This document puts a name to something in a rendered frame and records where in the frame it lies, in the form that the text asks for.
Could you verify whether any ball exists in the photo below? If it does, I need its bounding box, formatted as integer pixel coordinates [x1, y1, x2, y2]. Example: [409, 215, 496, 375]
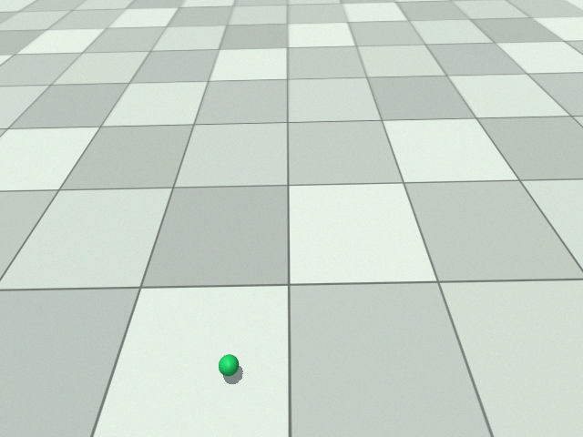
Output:
[219, 354, 239, 376]

